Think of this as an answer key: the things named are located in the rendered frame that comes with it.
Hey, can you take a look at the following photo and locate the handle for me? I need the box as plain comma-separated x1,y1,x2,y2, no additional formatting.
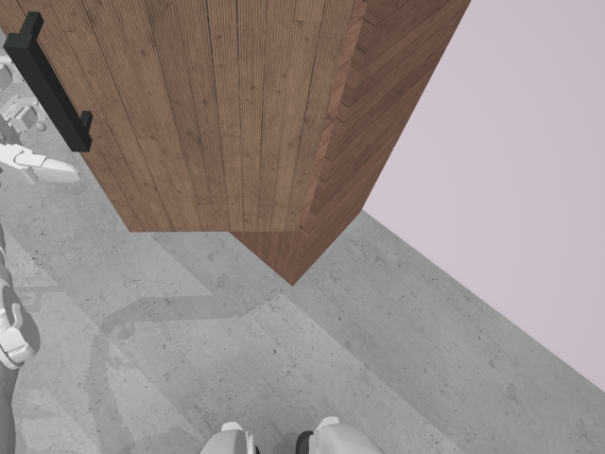
3,11,93,152

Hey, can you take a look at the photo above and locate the left robot hand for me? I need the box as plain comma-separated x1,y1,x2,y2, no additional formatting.
0,55,81,184

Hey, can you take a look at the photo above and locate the right robot shin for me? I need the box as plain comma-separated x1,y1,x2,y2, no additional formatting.
308,416,339,454

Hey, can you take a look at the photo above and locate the robot left thigh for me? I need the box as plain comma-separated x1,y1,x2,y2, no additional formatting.
200,429,256,454

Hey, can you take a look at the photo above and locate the left robot upper arm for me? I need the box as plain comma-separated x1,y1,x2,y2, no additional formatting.
0,283,41,454

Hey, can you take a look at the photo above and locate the cupboard door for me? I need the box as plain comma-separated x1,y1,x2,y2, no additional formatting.
0,0,355,232

